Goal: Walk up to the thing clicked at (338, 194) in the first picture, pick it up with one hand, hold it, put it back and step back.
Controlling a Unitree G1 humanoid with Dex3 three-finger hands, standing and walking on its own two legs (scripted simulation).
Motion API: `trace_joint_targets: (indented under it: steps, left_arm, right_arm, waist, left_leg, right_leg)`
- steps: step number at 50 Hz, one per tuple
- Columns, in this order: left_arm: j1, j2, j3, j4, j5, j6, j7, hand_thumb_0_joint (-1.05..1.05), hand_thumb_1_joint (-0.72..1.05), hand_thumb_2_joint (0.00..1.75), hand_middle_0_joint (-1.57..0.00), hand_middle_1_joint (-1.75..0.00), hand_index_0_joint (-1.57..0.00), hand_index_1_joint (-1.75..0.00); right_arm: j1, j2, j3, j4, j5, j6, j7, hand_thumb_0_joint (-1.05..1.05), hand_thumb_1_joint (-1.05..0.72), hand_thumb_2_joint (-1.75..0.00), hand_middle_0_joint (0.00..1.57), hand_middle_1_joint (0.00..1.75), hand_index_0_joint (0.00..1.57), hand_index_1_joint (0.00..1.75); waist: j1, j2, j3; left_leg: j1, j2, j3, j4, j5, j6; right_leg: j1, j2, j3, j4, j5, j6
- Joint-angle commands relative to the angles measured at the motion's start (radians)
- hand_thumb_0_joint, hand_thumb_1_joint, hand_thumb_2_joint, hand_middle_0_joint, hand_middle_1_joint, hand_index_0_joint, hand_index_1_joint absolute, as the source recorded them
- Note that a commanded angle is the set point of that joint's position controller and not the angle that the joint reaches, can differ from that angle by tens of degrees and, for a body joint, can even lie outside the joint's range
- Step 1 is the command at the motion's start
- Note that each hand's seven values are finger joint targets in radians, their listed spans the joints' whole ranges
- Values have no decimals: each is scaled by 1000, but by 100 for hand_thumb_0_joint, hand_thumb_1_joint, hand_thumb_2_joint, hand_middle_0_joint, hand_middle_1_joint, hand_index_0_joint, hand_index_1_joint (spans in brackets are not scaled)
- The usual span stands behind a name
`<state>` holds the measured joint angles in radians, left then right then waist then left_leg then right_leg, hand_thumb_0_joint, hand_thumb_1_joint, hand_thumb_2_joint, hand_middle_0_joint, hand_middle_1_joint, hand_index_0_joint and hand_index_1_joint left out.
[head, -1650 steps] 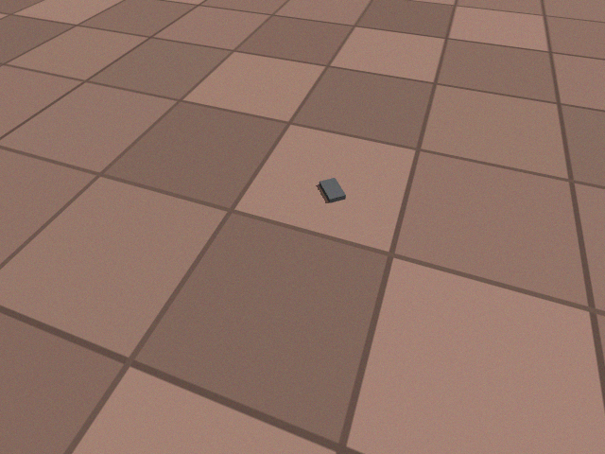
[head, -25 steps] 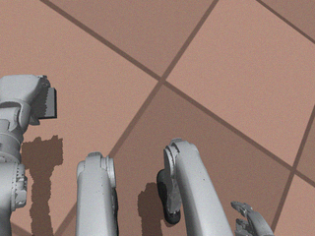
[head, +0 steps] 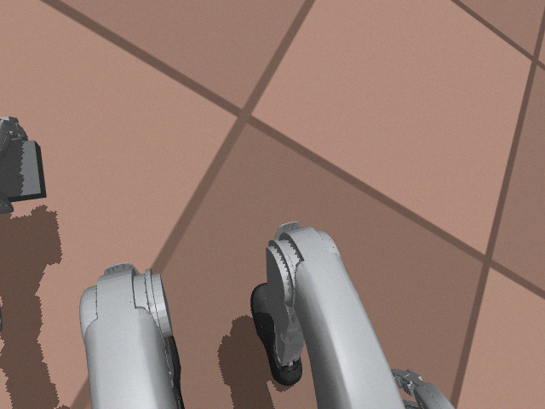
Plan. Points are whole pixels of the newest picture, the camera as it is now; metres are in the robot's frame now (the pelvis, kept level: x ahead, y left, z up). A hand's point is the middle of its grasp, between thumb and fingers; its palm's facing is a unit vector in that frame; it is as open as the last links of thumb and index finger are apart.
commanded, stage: crouch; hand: left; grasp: from above
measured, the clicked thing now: out of the picture +0.48 +0.32 -0.20
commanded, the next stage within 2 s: lower in 0.18 s
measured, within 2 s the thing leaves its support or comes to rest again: rests again in 1.62 s
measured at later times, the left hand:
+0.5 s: hand (0, 177) +0.48 +0.30 -0.21, palm faces -0.50 -0.06 -0.86, open 10.7 cm
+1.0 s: hand (23, 178) +0.49 +0.29 -0.26, palm faces -0.48 -0.07 -0.88, open 10.7 cm
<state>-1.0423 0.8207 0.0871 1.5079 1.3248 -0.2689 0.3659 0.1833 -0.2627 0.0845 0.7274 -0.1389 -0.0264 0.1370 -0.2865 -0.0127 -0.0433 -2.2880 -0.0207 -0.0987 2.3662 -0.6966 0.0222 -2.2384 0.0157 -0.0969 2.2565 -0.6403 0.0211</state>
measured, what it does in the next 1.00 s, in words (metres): stands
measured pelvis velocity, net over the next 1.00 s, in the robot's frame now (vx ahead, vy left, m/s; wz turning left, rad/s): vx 0.00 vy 0.00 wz -0.09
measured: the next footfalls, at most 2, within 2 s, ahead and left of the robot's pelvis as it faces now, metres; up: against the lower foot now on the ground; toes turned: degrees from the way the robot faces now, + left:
none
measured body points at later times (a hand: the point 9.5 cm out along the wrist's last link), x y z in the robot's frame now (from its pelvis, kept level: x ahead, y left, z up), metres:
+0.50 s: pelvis +0.00 +0.00 -0.02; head +0.27 +0.09 +0.33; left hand +0.50 +0.30 -0.16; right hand +0.05 -0.27 -0.10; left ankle +0.07 +0.11 -0.31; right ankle +0.11 -0.12 -0.31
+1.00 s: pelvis +0.00 +0.00 -0.04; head +0.29 +0.10 +0.30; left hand +0.51 +0.30 -0.21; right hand +0.03 -0.26 -0.10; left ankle +0.07 +0.11 -0.31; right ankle +0.11 -0.12 -0.31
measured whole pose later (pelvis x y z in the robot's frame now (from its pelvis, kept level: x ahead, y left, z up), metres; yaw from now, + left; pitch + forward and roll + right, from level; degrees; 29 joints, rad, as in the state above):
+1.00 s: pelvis +0.00 +0.00 -0.04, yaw -5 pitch +32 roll -13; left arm -1.10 1.01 0.12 1.65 1.37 -0.28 0.49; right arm 0.15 -0.30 0.24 0.65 -0.20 -0.10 0.16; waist -0.38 -0.10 0.11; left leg -2.36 -0.01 -0.18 2.53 -0.73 0.03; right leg -2.29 0.04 -0.17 2.35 -0.64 0.03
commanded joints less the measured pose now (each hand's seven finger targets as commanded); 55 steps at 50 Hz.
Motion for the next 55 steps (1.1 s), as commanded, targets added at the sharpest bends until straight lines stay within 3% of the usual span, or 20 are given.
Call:
trace_joint_targets:
  steps: [1,4,12,13,18,19,22,25,29,31,35,36,37,38,42,45,46,48,52,55]
  left_arm:
    - [-350,279,19,-137,-22,-3,43,0,72,60,-102,-61,-106,-57]
    - [-363,303,26,-142,-17,-5,40,0,71,62,-102,-60,-105,-57]
    - [-341,297,17,-153,-14,-2,32,0,78,66,-107,-62,-110,-59]
    - [-325,301,18,-158,-16,-1,31,0,79,65,-109,-61,-112,-58]
    - [-321,289,4,-125,-29,-4,28,0,78,66,-112,-57,-113,-56]
    - [-319,282,2,-114,-26,-7,29,0,79,66,-111,-59,-113,-57]
    - [-328,316,10,-87,-21,-22,34,0,78,66,-111,-59,-113,-57]
    - [-364,362,33,-129,-9,-49,52,0,78,66,-110,-60,-112,-58]
    - [-342,363,40,-70,14,-64,83,0,84,68,-113,-66,-116,-63]
    - [-360,397,55,-93,23,-73,107,0,86,67,-112,-67,-116,-63]
    - [-354,399,53,-57,45,-58,140,0,88,71,-113,-70,-117,-66]
    - [-345,405,43,-57,47,-52,148,0,87,70,-114,-68,-117,-65]
    - [-368,429,66,-76,44,-50,158,0,86,74,-113,-64,-116,-62]
    - [-335,408,48,-34,52,-40,162,0,86,72,-112,-65,-115,-62]
    - [-344,393,33,6,31,-19,172,0,79,68,-106,-64,-110,-61]
    - [-335,411,33,24,25,-7,168,0,78,64,-106,-62,-110,-58]
    - [-329,456,72,21,29,-4,171,0,79,65,-107,-61,-110,-58]
    - [-312,417,46,32,18,-3,163,0,77,63,-105,-61,-109,-57]
    - [-294,482,87,47,23,-8,161,0,80,62,-107,-62,-111,-58]
    - [-313,472,60,33,26,-18,161,0,81,62,-108,-62,-112,-58]
  right_arm:
    - [188,-270,-71,-11,0,-11,-20,0,-90,-90,20,30,20,30]
    - [193,-278,-63,-15,-2,-10,-21,0,-90,-90,20,30,20,30]
    - [205,-293,-53,-26,0,-3,-12,0,-90,-90,20,30,20,30]
    - [202,-286,-47,-28,0,0,-10,0,-90,-90,20,30,20,30]
    - [196,-293,-39,-34,1,3,-8,0,-91,-90,20,30,20,30]
    - [205,-299,-38,-35,-2,3,-6,0,-90,-90,20,30,20,30]
    - [201,-302,-25,-34,-11,0,-5,0,-91,-90,20,30,20,30]
    - [198,-310,-10,-42,-21,-2,-5,0,-90,-90,20,30,20,30]
    - [198,-330,-6,-44,-34,-12,-3,0,-91,-90,20,30,20,30]
    - [189,-326,6,-48,-40,-16,-1,0,-90,-90,20,30,20,30]
    - [187,-335,13,-45,-48,-31,1,0,-90,-90,20,30,20,30]
    - [180,-332,15,-45,-44,-34,3,0,-91,-90,20,30,20,30]
    - [182,-339,15,-48,-49,-35,2,0,-89,-89,20,30,20,30]
    - [185,-331,21,-45,-49,-39,3,0,-89,-89,20,30,20,30]
    - [179,-355,29,-44,-52,-55,4,0,-89,-89,20,30,20,30]
    - [178,-359,36,-52,-52,-67,7,0,-90,-89,20,30,20,30]
    - [176,-377,36,-67,-55,-70,6,0,-89,-89,20,30,20,30]
    - [168,-371,51,-81,-57,-73,7,0,-90,-89,20,30,20,30]
    - [181,-390,58,-83,-62,-74,6,0,-89,-89,20,30,20,30]
    - [161,-382,72,-98,-68,-76,9,0,-90,-89,20,30,20,30]
  waist:
    - [-5,330,-665]
    - [-5,344,-671]
    - [-14,391,-669]
    - [-3,387,-676]
    - [-18,378,-638]
    - [-37,356,-622]
    - [-41,331,-587]
    - [-36,365,-625]
    - [-59,388,-596]
    - [-53,408,-614]
    - [-67,437,-583]
    - [-59,454,-584]
    - [-64,450,-612]
    - [-67,452,-594]
    - [-96,410,-535]
    - [-95,416,-530]
    - [-104,414,-520]
    - [-104,413,-535]
    - [-113,424,-519]
    - [-127,433,-503]
  left_leg:
    - [475,-5,47,-248,152,7]
    - [482,-1,43,-235,158,5]
    - [528,6,12,-227,234,-10]
    - [517,4,20,-224,237,-7]
    - [509,9,11,-202,250,-5]
    - [495,8,10,-192,251,-4]
    - [434,5,25,-160,229,5]
    - [466,8,18,-158,238,0]
    - [493,12,2,-142,245,-9]
    - [486,10,4,-147,235,-8]
    - [509,18,-6,-138,237,-12]
    - [505,19,-2,-141,230,-11]
    - [505,20,-5,-137,242,-10]
    - [507,19,-1,-134,244,-9]
    - [473,25,-18,-116,242,-8]
    - [473,28,-23,-118,252,-10]
    - [461,28,-23,-107,268,-11]
    - [471,28,-24,-108,288,-13]
    - [471,31,-31,-96,299,-16]
    - [448,34,-27,-96,247,-11]
  right_leg:
    - [350,34,-48,-197,145,-60]
    - [338,35,-55,-189,152,-59]
    - [305,29,-77,-144,212,-61]
    - [326,35,-77,-146,216,-61]
    - [297,38,-81,-137,228,-60]
    - [306,36,-84,-140,231,-57]
    - [331,40,-78,-146,220,-54]
    - [344,44,-85,-135,224,-55]
    - [297,44,-105,-116,219,-61]
    - [319,44,-106,-111,215,-56]
    - [270,47,-116,-96,216,-59]
    - [281,52,-114,-95,215,-61]
    - [295,51,-119,-93,229,-56]
    - [294,52,-115,-89,234,-56]
    - [267,54,-129,-90,235,-56]
    - [285,55,-129,-86,246,-56]
    - [294,52,-131,-83,259,-56]
    - [326,55,-134,-81,274,-57]
    - [336,55,-139,-82,283,-57]
    - [349,63,-136,-88,250,-57]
